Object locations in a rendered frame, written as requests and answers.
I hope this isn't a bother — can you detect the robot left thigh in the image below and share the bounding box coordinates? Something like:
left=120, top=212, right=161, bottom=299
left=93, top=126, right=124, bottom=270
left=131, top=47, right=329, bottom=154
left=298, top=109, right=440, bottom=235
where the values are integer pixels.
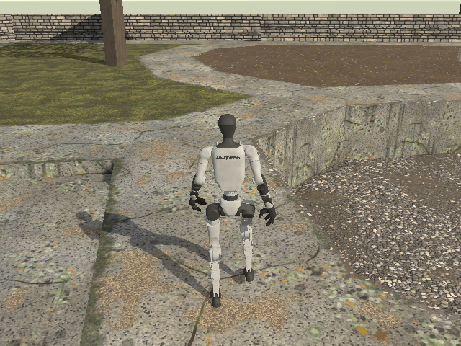
left=206, top=203, right=221, bottom=260

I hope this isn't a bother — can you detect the robot right hand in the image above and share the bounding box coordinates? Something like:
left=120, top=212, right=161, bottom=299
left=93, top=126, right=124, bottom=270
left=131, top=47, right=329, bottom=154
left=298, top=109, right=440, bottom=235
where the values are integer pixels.
left=259, top=206, right=276, bottom=226

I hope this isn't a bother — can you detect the robot left forearm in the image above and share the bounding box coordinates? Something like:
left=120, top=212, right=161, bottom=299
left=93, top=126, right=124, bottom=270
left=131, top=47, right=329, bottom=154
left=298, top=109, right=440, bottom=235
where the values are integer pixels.
left=190, top=175, right=202, bottom=200

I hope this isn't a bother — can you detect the right robot upper arm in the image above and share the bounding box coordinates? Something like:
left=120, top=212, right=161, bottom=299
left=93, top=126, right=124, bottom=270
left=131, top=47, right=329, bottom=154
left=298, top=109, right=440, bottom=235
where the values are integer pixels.
left=243, top=145, right=264, bottom=185

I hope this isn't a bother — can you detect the left robot upper arm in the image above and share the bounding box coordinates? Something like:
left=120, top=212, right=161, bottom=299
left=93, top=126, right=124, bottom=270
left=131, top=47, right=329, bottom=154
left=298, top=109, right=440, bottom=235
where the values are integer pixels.
left=194, top=146, right=213, bottom=185

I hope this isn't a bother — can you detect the robot right forearm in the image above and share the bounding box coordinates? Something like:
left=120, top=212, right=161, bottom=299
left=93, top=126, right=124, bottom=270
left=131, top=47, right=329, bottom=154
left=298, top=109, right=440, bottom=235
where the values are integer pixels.
left=257, top=174, right=274, bottom=209

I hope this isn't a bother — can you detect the robot torso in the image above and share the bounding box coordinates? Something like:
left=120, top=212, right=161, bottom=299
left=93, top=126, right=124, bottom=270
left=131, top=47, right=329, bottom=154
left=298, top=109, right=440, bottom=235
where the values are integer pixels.
left=212, top=141, right=245, bottom=216

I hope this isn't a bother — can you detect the robot left hand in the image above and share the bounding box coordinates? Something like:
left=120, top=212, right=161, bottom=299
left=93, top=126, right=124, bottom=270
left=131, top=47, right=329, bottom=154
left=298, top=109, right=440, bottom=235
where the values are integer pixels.
left=189, top=197, right=207, bottom=212

